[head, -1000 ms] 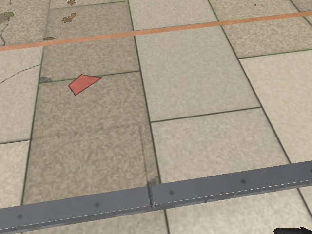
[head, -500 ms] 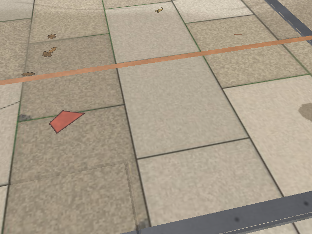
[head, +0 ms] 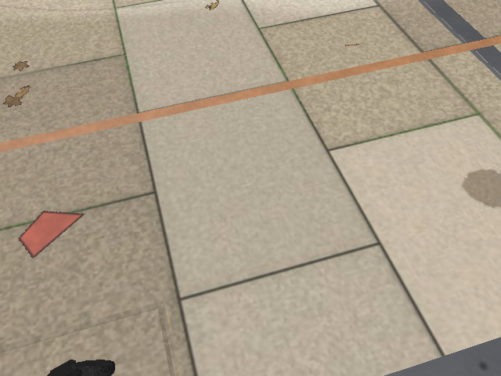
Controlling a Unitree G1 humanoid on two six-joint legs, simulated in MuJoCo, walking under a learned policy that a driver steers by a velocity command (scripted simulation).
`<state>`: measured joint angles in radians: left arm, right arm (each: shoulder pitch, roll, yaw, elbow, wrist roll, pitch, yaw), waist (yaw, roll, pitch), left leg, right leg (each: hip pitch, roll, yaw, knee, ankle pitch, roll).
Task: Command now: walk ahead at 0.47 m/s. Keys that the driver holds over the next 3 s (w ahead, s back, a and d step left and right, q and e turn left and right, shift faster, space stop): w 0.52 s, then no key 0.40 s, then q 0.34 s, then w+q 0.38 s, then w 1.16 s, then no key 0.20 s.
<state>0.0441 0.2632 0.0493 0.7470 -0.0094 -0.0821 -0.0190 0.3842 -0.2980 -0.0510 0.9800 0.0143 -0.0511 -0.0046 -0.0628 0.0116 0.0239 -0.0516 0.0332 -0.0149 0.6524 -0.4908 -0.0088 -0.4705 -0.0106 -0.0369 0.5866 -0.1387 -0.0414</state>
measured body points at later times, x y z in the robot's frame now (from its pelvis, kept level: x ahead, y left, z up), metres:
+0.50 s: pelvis +0.27 +0.01 +0.01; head +0.30 +0.01 +0.46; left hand +0.21 +0.26 -0.13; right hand +0.49 -0.20 -0.08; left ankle +0.43 +0.12 -0.68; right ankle +0.10 -0.10 -0.72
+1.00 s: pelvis +0.45 +0.01 +0.06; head +0.46 -0.01 +0.50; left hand +0.57 +0.27 -0.06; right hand +0.53 -0.25 -0.09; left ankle +0.43 +0.12 -0.68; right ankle +0.51 -0.12 -0.68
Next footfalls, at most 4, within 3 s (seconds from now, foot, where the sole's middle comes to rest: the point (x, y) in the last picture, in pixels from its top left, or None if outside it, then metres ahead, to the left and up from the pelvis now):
0.50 left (212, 375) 0.47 0.12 -0.72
0.94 right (304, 336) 0.56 -0.12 -0.72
1.82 right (251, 258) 0.80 0.00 -0.72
2.30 left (131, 217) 0.98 0.37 -0.72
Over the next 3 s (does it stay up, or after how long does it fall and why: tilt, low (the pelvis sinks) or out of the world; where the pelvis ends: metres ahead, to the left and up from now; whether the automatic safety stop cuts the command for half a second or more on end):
stays up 1.23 0.31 0.06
